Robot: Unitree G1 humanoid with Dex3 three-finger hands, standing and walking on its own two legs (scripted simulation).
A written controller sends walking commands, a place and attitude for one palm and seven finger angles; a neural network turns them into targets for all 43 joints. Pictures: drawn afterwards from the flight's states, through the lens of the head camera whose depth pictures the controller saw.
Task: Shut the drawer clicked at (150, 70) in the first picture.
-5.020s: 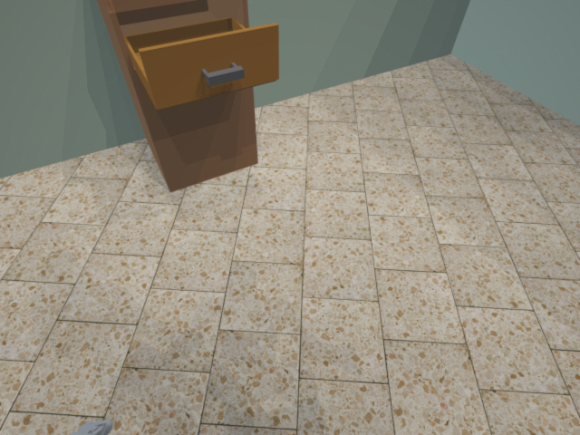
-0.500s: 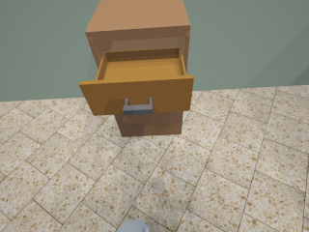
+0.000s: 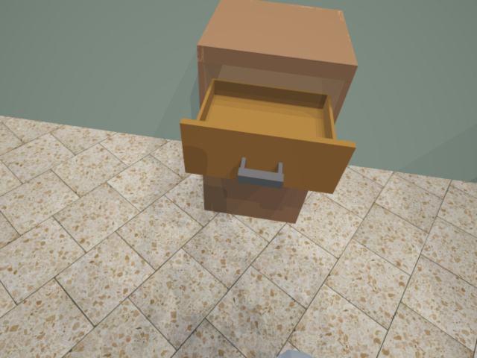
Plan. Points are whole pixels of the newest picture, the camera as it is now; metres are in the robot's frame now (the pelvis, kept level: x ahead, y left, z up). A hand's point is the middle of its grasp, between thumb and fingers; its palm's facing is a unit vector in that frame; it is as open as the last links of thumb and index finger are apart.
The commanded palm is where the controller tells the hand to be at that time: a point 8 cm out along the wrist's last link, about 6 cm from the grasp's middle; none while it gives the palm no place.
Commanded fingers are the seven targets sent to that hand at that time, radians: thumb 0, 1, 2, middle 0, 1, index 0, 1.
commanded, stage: take the last steps up to it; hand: left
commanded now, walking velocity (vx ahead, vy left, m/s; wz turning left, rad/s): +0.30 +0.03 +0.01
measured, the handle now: (261, 171) +0.56 -0.02 -0.07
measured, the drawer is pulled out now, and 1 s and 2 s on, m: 0.30 0.30 0.30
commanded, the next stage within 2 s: come to a stop and stand still in 0.62 s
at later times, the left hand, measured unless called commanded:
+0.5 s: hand (176, 316) +0.22 +0.14 -0.16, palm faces +0.09 -0.97 -0.23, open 7.1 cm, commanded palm none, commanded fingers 0.00 0.90 0.90 -0.20 -0.30 -0.20 -0.30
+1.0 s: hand (153, 316) +0.23 +0.19 -0.19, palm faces +0.09 -0.98 -0.16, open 7.4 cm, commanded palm none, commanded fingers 0.00 0.90 0.90 -0.20 -0.30 -0.20 -0.30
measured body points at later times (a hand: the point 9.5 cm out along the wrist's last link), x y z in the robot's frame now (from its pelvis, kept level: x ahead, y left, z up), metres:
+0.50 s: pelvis +0.15 -0.05 +0.00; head +0.17 -0.06 +0.45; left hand +0.22 +0.19 -0.14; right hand +0.15 -0.28 -0.17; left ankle +0.16 +0.10 -0.67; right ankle +0.17 -0.13 -0.75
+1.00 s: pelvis +0.25 +0.02 +0.00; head +0.28 +0.05 +0.44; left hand +0.22 +0.24 -0.18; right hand +0.36 -0.19 -0.14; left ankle +0.29 +0.10 -0.75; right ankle +0.21 -0.13 -0.68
